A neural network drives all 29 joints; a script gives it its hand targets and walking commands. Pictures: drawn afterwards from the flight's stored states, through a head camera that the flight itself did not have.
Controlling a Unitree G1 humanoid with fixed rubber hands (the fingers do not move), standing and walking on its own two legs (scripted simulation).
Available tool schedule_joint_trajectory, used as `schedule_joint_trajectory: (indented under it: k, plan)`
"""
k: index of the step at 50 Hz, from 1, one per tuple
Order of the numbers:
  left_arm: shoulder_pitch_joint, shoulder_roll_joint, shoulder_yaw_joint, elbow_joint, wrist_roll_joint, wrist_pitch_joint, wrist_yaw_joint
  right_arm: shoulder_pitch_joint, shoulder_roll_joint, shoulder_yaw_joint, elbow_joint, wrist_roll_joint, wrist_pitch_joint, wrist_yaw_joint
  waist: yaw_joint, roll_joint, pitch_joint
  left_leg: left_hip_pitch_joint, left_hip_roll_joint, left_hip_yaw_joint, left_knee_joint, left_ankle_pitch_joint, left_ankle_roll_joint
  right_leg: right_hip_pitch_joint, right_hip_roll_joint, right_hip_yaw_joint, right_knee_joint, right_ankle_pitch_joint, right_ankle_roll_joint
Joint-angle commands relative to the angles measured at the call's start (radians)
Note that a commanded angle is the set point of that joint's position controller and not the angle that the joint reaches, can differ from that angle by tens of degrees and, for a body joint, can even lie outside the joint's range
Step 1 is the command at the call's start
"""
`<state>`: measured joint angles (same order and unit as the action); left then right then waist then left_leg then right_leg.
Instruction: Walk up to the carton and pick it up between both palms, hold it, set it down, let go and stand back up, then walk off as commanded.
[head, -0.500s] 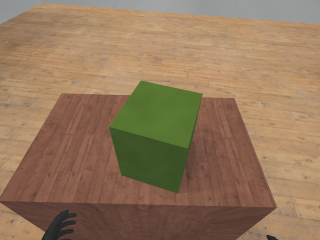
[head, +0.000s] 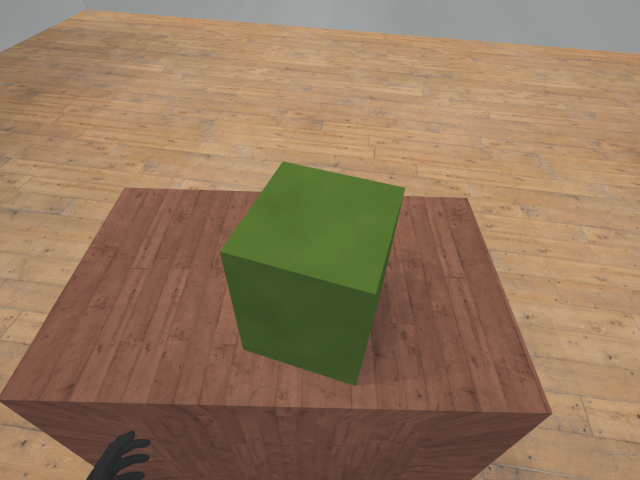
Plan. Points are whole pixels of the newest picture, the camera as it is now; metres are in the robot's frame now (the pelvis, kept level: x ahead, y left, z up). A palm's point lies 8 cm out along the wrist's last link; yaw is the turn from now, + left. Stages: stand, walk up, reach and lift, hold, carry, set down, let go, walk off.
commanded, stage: stand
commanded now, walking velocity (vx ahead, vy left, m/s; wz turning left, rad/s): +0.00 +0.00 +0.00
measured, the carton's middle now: (319, 273) +0.43 +0.04 -0.01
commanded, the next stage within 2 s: walk off in 0.62 s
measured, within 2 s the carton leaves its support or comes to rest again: neither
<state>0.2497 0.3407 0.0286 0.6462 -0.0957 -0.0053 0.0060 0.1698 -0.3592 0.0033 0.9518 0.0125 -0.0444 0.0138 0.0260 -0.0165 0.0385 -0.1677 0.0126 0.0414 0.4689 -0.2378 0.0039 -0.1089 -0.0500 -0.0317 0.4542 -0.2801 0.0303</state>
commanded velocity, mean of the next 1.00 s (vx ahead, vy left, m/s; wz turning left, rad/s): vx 0.00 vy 0.00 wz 0.00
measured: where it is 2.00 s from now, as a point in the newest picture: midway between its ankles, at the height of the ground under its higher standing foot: outside the picture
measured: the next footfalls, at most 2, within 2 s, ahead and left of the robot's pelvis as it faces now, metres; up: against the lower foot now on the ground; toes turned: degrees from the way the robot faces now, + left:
left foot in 1.56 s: -0.14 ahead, +0.08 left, +0.00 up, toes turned -4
right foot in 1.96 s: -0.29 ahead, -0.13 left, +0.00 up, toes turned +4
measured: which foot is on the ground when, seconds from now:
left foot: down 0.00-1.00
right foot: down 0.00-1.00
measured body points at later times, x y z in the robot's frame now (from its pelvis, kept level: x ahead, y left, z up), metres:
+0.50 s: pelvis -0.01 +0.00 +0.00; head -0.02 +0.01 +0.45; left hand +0.11 +0.29 -0.10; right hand +0.10 -0.30 -0.11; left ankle +0.01 +0.11 -0.74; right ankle -0.02 -0.14 -0.74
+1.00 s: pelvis -0.04 -0.01 -0.01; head -0.02 -0.01 +0.44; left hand +0.08 +0.29 -0.11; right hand +0.08 -0.31 -0.12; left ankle +0.01 +0.11 -0.74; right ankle -0.05 -0.13 -0.72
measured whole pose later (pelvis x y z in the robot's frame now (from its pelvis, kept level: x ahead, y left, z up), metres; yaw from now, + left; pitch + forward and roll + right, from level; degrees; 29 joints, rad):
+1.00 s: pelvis -0.04 -0.01 -0.01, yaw +1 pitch -4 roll +0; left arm 0.18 0.36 0.05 0.72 -0.10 0.04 0.02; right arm 0.17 -0.38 0.00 0.86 0.01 0.00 0.01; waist 0.02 -0.02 0.12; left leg -0.27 0.01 0.02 0.57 -0.22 0.01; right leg -0.26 -0.03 -0.03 0.80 -0.46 0.03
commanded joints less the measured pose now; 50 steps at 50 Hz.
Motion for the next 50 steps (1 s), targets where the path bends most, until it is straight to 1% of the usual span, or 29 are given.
schedule_joint_trajectory:
  k: [1,2,3,5,6,7,9,10,12,13,17,18,19,20,22,25,26,28,30,32,34,40,41,42,44,46,47,48,50]
  plan:
    - [-0.030,0.223,0.041,0.079,0.127,-0.026,0.005,-0.069,-0.227,-0.049,-0.035,-0.033,-0.010,-0.002,-0.016,0.043,-0.055,-0.002,0.124,-0.130,-0.119,0.260,0.033,0.005,-0.087,0.051,-0.083,0.225,-0.051]
    - [-0.059,0.221,0.037,0.064,0.127,-0.031,0.006,-0.060,-0.211,-0.048,-0.032,-0.029,-0.007,-0.003,-0.027,-0.008,-0.037,-0.005,0.116,-0.132,-0.130,0.256,0.030,-0.017,-0.090,0.050,-0.071,0.221,-0.055]
    - [-0.053,0.229,0.042,0.064,0.124,-0.024,0.004,-0.065,-0.230,-0.048,-0.029,-0.029,-0.006,-0.001,-0.019,-0.020,-0.043,0.009,0.121,-0.131,-0.130,0.272,0.037,-0.018,-0.085,0.050,-0.081,0.207,-0.056]
    - [-0.039,0.224,0.037,0.078,0.125,-0.030,0.007,-0.070,-0.233,-0.055,-0.022,-0.036,-0.011,-0.005,-0.018,0.019,-0.074,0.044,0.118,-0.121,-0.114,0.279,0.028,-0.018,-0.091,0.062,-0.091,0.214,-0.059]
    - [-0.067,0.232,0.042,0.069,0.133,-0.029,0.006,-0.073,-0.212,-0.047,-0.032,-0.028,-0.009,-0.002,-0.023,-0.010,-0.061,0.021,0.111,-0.114,-0.111,0.282,0.028,-0.012,-0.084,0.054,-0.089,0.209,-0.065]
    - [-0.056,0.212,0.033,0.068,0.128,-0.027,0.009,-0.092,-0.204,-0.044,-0.023,-0.032,-0.007,-0.004,-0.018,0.027,-0.072,0.019,0.113,-0.119,-0.116,0.265,0.031,-0.014,-0.091,0.062,-0.087,0.224,-0.059]
    - [-0.063,0.238,0.040,0.082,0.129,-0.024,0.006,-0.068,-0.221,-0.050,-0.024,-0.032,-0.007,0.000,-0.019,-0.013,-0.043,-0.007,0.117,-0.126,-0.132,0.250,0.028,-0.007,-0.086,0.049,-0.086,0.202,-0.055]
    - [-0.057,0.218,0.042,0.085,0.131,-0.022,0.006,-0.087,-0.219,-0.049,-0.014,-0.033,-0.008,-0.003,-0.018,0.020,-0.053,0.005,0.111,-0.118,-0.124,0.265,0.030,-0.016,-0.085,0.052,-0.097,0.208,-0.050]
    - [-0.060,0.227,0.037,0.088,0.131,-0.030,0.007,-0.084,-0.210,-0.042,-0.025,-0.034,-0.002,0.000,-0.013,0.027,-0.032,-0.011,0.117,-0.126,-0.134,0.231,0.030,-0.007,-0.091,0.064,-0.095,0.185,-0.056]
    - [-0.043,0.234,0.036,0.085,0.125,-0.032,0.002,-0.067,-0.206,-0.044,-0.010,-0.025,-0.002,0.005,-0.023,-0.016,-0.016,-0.009,0.122,-0.128,-0.136,0.217,0.027,-0.033,-0.087,0.062,-0.098,0.184,-0.058]
    - [-0.084,0.223,0.041,0.091,0.133,-0.034,0.006,-0.094,-0.234,-0.049,-0.012,-0.039,-0.004,0.001,-0.013,0.013,-0.039,-0.016,0.123,-0.131,-0.131,0.224,0.029,-0.027,-0.083,0.061,-0.090,0.148,-0.055]
    - [-0.072,0.226,0.039,0.094,0.129,-0.035,0.004,-0.088,-0.220,-0.046,-0.009,-0.026,-0.007,0.006,-0.027,-0.005,-0.053,0.008,0.126,-0.144,-0.138,0.205,0.029,-0.034,-0.087,0.059,-0.091,0.146,-0.064]
    - [-0.049,0.224,0.033,0.114,0.128,-0.032,0.002,-0.061,-0.219,-0.046,-0.004,-0.035,-0.009,0.003,-0.032,0.032,-0.020,-0.009,0.125,-0.144,-0.146,0.188,0.029,-0.041,-0.082,0.060,-0.101,0.131,-0.054]
    - [-0.046,0.231,0.039,0.107,0.125,-0.031,-0.001,-0.088,-0.241,-0.048,-0.003,-0.036,-0.005,0.000,-0.004,0.010,-0.022,-0.024,0.125,-0.137,-0.148,0.176,0.031,-0.006,-0.077,0.051,-0.100,0.150,-0.056]
    - [-0.052,0.230,0.040,0.114,0.130,-0.031,0.009,-0.066,-0.214,-0.045,0.001,-0.030,-0.002,0.003,-0.027,0.007,0.006,-0.012,0.120,-0.138,-0.146,0.198,0.033,-0.037,-0.082,0.069,-0.110,0.152,-0.060]
    - [-0.064,0.234,0.041,0.113,0.127,-0.027,0.003,-0.076,-0.230,-0.052,-0.001,-0.033,-0.008,-0.005,-0.025,-0.004,-0.040,0.015,0.118,-0.127,-0.134,0.235,0.028,-0.025,-0.086,0.063,-0.104,0.176,-0.062]
    - [-0.070,0.242,0.040,0.118,0.126,-0.026,0.006,-0.077,-0.220,-0.044,0.002,-0.032,-0.007,0.002,-0.032,0.025,0.001,-0.008,0.121,-0.147,-0.148,0.212,0.028,-0.042,-0.087,0.059,-0.108,0.157,-0.056]
    - [-0.075,0.227,0.037,0.118,0.130,-0.027,0.002,-0.091,-0.215,-0.040,-0.002,-0.031,-0.005,0.001,-0.021,0.010,-0.008,-0.029,0.118,-0.138,-0.150,0.187,0.031,-0.023,-0.087,0.051,-0.107,0.146,-0.059]
    - [-0.061,0.239,0.040,0.125,0.123,-0.027,0.007,-0.071,-0.227,-0.045,0.010,-0.034,-0.006,-0.005,-0.032,-0.003,-0.029,0.016,0.123,-0.140,-0.149,0.231,0.029,-0.031,-0.090,0.061,-0.103,0.157,-0.060]
    - [-0.062,0.216,0.036,0.125,0.125,-0.029,0.006,-0.087,-0.238,-0.049,0.001,-0.032,-0.008,-0.006,-0.012,0.021,-0.032,-0.004,0.120,-0.137,-0.140,0.232,0.035,-0.002,-0.085,0.054,-0.106,0.169,-0.056]
    - [-0.075,0.231,0.040,0.127,0.131,-0.030,0.004,-0.091,-0.214,-0.042,0.005,-0.030,-0.007,-0.004,-0.023,0.014,-0.047,-0.002,0.118,-0.134,-0.139,0.260,0.028,0.010,-0.091,0.060,-0.098,0.188,-0.059]
    - [-0.083,0.227,0.040,0.134,0.123,-0.025,0.004,-0.075,-0.230,-0.044,0.025,-0.030,-0.007,-0.006,-0.019,-0.015,0.015,-0.034,0.120,-0.138,-0.166,0.161,0.024,-0.044,-0.085,0.056,-0.108,0.090,-0.055]
    - [-0.072,0.241,0.071,0.128,0.113,0.006,0.013,-0.014,-0.254,-0.091,-0.086,-0.036,0.023,-0.011,-0.031,0.026,0.081,-0.115,0.086,-0.130,-0.001,0.495,0.067,-0.139,-0.045,0.085,0.041,0.373,-0.069]
    - [-0.061,0.230,0.076,0.114,0.108,0.012,0.016,0.015,-0.248,-0.090,-0.098,-0.030,0.026,-0.014,-0.045,0.061,0.054,-0.101,0.098,-0.120,0.003,0.520,0.086,-0.160,-0.035,0.077,0.104,0.359,-0.072]
    - [-0.058,0.214,0.078,0.093,0.105,0.023,0.022,0.031,-0.284,-0.108,-0.123,-0.031,0.036,-0.018,-0.056,0.095,0.038,-0.127,0.173,-0.204,-0.055,0.558,0.167,-0.162,0.035,0.037,0.266,0.221,-0.048]
    - [-0.034,0.195,0.075,0.079,0.115,0.039,0.019,0.035,-0.302,-0.112,-0.153,-0.041,0.042,-0.021,-0.062,0.191,0.007,-0.140,0.287,-0.330,-0.100,0.568,0.277,-0.224,0.105,0.036,0.484,-0.248,-0.049]
    - [-0.043,0.199,0.077,0.080,0.116,0.046,0.019,0.040,-0.316,-0.119,-0.160,-0.040,0.044,-0.023,-0.065,0.199,0.018,-0.210,0.314,-0.366,-0.124,0.472,0.308,-0.217,0.100,0.061,0.573,-0.297,-0.057]
    - [-0.022,0.204,0.075,0.073,0.115,0.047,0.015,0.009,-0.304,-0.111,-0.185,-0.039,0.045,-0.025,-0.050,0.223,0.010,-0.202,0.319,-0.344,-0.083,0.550,0.318,-0.223,0.095,0.062,0.586,-0.294,-0.061]
    - [0.010,0.190,0.076,0.074,0.115,0.048,0.013,-0.009,-0.300,-0.120,-0.205,-0.050,0.050,-0.035,-0.037,0.206,0.004,-0.136,0.308,-0.318,-0.033,0.630,0.300,-0.270,0.070,0.071,0.499,-0.266,-0.065]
